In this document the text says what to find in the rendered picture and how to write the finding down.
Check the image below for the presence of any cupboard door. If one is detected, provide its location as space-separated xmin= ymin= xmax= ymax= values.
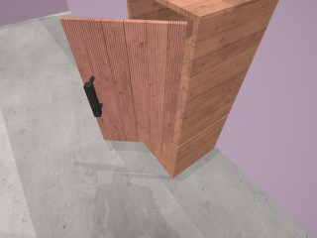
xmin=60 ymin=16 xmax=188 ymax=144

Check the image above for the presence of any handle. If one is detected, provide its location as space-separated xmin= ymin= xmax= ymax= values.
xmin=83 ymin=75 xmax=103 ymax=117

